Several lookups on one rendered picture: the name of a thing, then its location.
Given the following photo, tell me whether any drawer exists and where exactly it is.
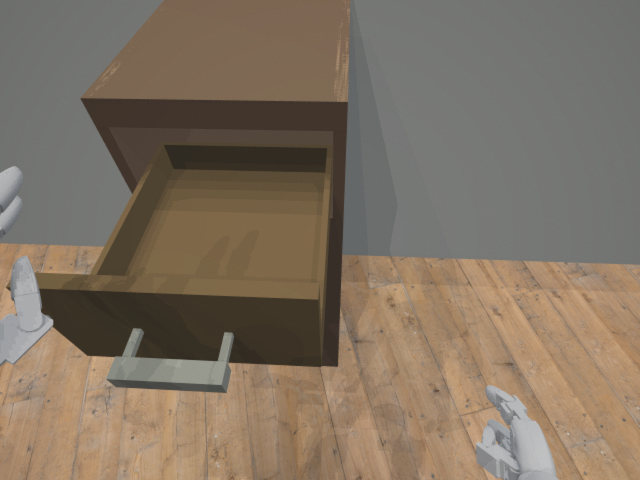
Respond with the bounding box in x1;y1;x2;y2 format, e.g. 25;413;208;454
6;142;333;367

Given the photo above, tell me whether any left robot hand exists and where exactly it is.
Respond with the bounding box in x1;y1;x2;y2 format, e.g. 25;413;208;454
0;166;53;367

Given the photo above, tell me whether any cabinet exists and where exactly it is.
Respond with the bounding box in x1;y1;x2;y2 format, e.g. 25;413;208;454
80;0;350;367

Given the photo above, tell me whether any handle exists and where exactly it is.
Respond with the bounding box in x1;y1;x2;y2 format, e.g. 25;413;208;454
106;328;234;393

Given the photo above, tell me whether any right robot hand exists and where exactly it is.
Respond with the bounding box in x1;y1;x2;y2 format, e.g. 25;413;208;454
476;385;557;480

